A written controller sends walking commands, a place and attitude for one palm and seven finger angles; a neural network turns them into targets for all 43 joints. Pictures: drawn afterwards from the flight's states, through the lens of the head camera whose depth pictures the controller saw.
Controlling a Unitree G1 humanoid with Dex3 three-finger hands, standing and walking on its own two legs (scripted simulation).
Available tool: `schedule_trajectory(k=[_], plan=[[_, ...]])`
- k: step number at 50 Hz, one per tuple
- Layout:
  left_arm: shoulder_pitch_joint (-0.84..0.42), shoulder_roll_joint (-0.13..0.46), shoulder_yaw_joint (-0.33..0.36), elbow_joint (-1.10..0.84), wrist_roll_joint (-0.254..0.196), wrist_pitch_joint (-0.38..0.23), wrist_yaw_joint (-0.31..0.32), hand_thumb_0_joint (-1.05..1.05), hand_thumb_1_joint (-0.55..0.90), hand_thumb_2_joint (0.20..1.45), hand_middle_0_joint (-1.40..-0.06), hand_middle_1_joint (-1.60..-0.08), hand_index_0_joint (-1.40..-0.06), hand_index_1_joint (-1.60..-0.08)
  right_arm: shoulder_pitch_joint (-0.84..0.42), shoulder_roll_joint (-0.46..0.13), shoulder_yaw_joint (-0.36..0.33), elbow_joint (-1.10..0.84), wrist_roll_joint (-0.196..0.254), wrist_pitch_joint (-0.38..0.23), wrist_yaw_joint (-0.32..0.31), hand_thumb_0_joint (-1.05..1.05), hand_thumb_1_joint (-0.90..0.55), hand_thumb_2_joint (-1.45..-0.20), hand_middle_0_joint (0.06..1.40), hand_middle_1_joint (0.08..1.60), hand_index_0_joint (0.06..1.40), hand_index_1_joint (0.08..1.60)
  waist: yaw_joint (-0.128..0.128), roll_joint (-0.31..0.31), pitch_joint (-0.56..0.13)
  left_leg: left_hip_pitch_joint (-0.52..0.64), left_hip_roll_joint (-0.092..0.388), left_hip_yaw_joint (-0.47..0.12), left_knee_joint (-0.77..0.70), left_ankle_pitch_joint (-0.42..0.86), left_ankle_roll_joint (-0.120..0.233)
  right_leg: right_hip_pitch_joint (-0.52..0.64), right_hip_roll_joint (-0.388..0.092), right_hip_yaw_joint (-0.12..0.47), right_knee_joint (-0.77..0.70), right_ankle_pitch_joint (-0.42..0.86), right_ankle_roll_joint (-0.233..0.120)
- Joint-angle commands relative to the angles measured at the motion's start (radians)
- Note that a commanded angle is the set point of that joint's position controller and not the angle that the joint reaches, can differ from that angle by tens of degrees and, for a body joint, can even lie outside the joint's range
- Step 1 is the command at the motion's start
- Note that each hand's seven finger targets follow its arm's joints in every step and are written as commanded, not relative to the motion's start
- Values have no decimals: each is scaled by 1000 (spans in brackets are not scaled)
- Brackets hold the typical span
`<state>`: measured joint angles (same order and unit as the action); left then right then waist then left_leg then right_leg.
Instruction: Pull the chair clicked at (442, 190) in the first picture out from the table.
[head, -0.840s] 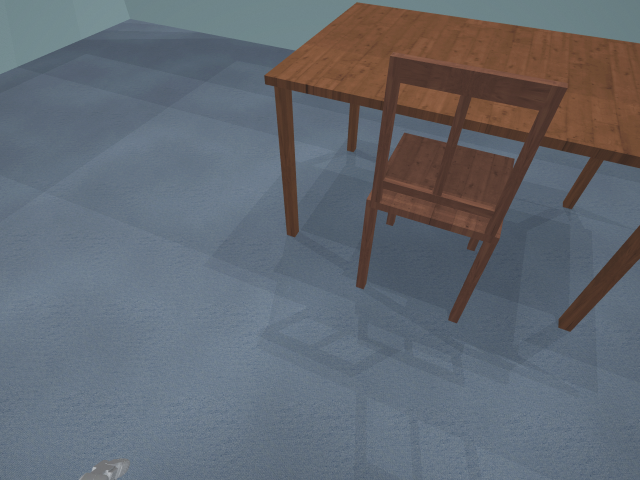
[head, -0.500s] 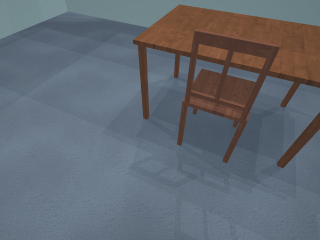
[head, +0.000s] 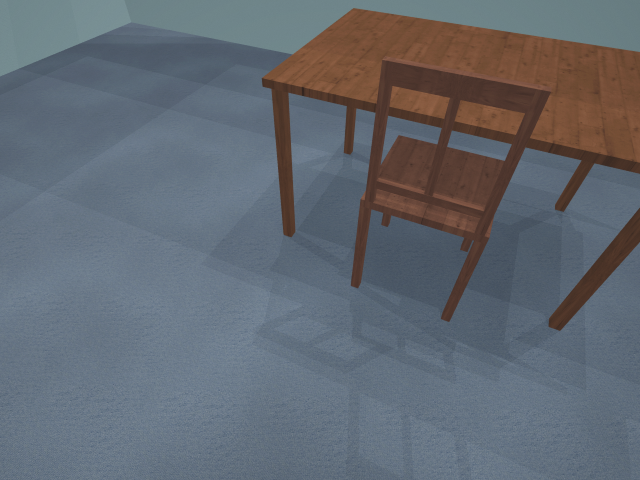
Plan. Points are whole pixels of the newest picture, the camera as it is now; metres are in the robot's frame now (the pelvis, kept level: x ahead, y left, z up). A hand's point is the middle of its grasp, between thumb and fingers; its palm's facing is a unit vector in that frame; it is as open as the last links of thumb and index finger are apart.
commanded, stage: stand and wait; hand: left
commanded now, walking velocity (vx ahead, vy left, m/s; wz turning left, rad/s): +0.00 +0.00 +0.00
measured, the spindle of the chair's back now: (440, 150) +0.91 -0.27 -0.09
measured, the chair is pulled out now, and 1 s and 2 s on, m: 0.00 0.00 0.00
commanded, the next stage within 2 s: look at it before walking up in 0.04 s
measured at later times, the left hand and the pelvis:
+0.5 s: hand out of the picture +0.08 +0.25 -0.16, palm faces -0.03 -0.94 -0.34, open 7.4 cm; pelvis +0.01 +0.00 +0.00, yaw +0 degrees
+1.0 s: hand out of the picture +0.09 +0.22 -0.17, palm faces -0.10 -0.95 -0.29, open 7.4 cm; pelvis +0.01 +0.00 -0.01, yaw -7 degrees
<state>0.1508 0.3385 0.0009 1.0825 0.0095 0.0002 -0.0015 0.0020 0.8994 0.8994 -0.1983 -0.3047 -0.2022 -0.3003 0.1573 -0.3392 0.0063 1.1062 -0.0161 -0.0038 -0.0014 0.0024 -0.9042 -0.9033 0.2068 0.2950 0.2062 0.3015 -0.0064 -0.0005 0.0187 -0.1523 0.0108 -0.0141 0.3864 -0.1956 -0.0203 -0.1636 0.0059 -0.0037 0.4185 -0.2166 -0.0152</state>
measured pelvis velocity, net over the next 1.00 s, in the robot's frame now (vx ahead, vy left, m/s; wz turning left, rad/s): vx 0.01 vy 0.00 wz -0.12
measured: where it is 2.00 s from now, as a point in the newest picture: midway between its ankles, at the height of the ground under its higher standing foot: outside the picture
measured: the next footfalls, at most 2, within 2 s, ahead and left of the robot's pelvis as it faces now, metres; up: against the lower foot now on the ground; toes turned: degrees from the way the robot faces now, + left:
left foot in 1.76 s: +0.09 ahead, +0.11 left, +0.00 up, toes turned -34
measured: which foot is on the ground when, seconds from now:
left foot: down 0.00-1.00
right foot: down 0.00-1.00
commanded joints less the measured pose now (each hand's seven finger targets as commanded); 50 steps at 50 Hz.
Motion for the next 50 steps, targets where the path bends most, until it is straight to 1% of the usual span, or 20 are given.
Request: schedule_trajectory(k=[1,6,8,13,14,17,19,21,27,30,34,37,38,41,42,44,46,48,49,50], plan=[[-43,210,38,-69,0,-26,12,0,900,900,-200,-300,-200,-300,-57,-201,-41,-66,5,-31,-11,0,-900,-900,200,300,200,300,9,1,-16,-27,97,-92,-73,33,45,-17,-121,131,-108,-2,-24],[-48,209,39,-66,1,-27,12,0,900,900,-200,-300,-200,-300,-56,-201,-42,-63,5,-32,-12,0,-900,-900,200,300,200,300,6,-15,-21,-23,98,-93,-75,43,45,-17,-119,132,-106,10,-23],[-46,210,39,-68,1,-27,12,0,900,900,-200,-300,-200,-300,-56,-201,-43,-62,7,-32,-11,0,-900,-900,200,300,200,300,6,-2,-21,-15,100,-94,-76,49,45,-22,-117,128,-102,17,-23],[-43,211,40,-66,2,-28,12,0,900,900,-200,-300,-200,-300,-61,-200,-44,-63,7,-32,-12,0,-900,-900,200,300,200,300,7,-4,-34,-4,101,-89,-70,67,45,-17,-120,131,-103,43,-24],[-47,209,38,-66,1,-28,12,0,900,900,-200,-300,-200,-300,-61,-201,-43,-61,6,-33,-12,0,-900,-900,200,300,200,300,5,9,-37,-5,103,-92,-74,68,45,-11,-119,128,-98,50,-22],[-48,209,39,-63,1,-28,12,0,900,900,-200,-300,-200,-300,-64,-201,-42,-60,7,-33,-12,0,-900,-900,200,300,200,300,6,-4,-35,-8,103,-91,-76,74,44,-3,-119,128,-97,65,-22],[-45,209,39,-64,1,-27,12,0,900,900,-200,-300,-200,-300,-64,-201,-42,-59,7,-34,-12,0,-900,-900,200,300,200,300,7,5,-40,-4,105,-94,-77,77,45,-1,-119,121,-95,66,-21],[-42,207,39,-62,1,-28,12,0,900,900,-200,-300,-200,-300,-68,-201,-41,-59,7,-35,-13,0,-900,-900,200,300,200,300,8,10,-49,7,106,-89,-74,104,45,7,-119,123,-89,105,-21],[-43,210,38,-60,1,-29,12,0,900,900,-200,-300,-200,-300,-74,-200,-41,-59,8,-33,-14,0,-900,-900,200,300,200,300,7,4,-44,11,105,-84,-71,115,43,13,-124,126,-95,131,-22],[-43,213,40,-59,1,-31,13,0,900,900,-200,-300,-200,-300,-73,-198,-40,-57,8,-33,-14,0,-900,-900,200,300,200,300,7,-12,-60,18,105,-81,-63,133,41,27,-127,124,-93,159,-23],[-42,210,39,-60,1,-31,14,0,900,900,-200,-300,-200,-300,-80,-199,-41,-56,9,-34,-15,0,-900,-900,200,300,200,300,7,0,-66,32,108,-78,-63,163,41,34,-127,118,-84,196,-22],[-47,218,45,-66,1,-29,12,0,900,900,-200,-300,-200,-300,-79,-208,-46,-61,7,-36,-19,0,-900,-900,200,300,200,300,7,0,-65,52,115,-60,-48,181,39,24,-120,137,-75,243,-29],[-41,216,48,-72,2,-25,11,0,900,900,-200,-300,-200,-300,-72,-202,-50,-67,8,-34,-21,0,-900,-900,200,300,200,300,5,-1,-66,61,118,-47,-29,191,38,10,-117,145,-59,271,-33],[19,113,37,-80,2,8,16,0,900,900,-200,-300,-200,-300,-11,-90,-37,-76,5,-14,-27,0,-900,-900,200,300,200,300,3,-9,-54,44,122,0,21,179,20,-32,-111,161,-2,316,-21],[30,113,39,-87,3,14,15,0,900,900,-200,-300,-200,-300,-1,-90,-41,-87,6,-9,-30,0,-900,-900,200,300,200,300,1,-10,-47,43,125,12,35,174,19,-53,-108,165,16,324,-21],[38,114,49,-116,6,23,13,0,900,900,-200,-300,-200,-300,14,-98,-53,-114,5,-1,-34,0,-900,-900,200,300,200,300,-3,-6,-48,39,140,17,58,162,24,-90,-91,172,60,320,-22],[45,107,56,-141,7,28,9,0,900,900,-200,-300,-200,-300,13,-104,-65,-140,3,3,-36,0,-900,-900,200,300,200,300,-1,20,-49,36,164,10,66,159,37,-129,-67,167,117,307,-20],[52,94,60,-163,7,31,5,0,900,900,-200,-300,-200,-300,11,-113,-76,-162,3,5,-36,0,-900,-900,200,300,200,300,0,75,-50,34,205,-12,51,152,61,-172,-35,140,198,246,-11],[55,82,61,-174,7,33,2,0,900,900,-200,-300,-200,-300,7,-118,-81,-174,2,4,-37,0,-900,-900,200,300,200,300,4,106,-37,17,239,-30,34,156,81,-191,-15,114,259,171,-2],[62,65,63,-184,7,37,-1,0,900,900,-200,-300,-200,-300,-2,-121,-86,-183,1,2,-36,0,-900,-900,200,300,200,300,9,165,-26,9,289,-56,1,190,114,-224,4,75,344,-10,8]])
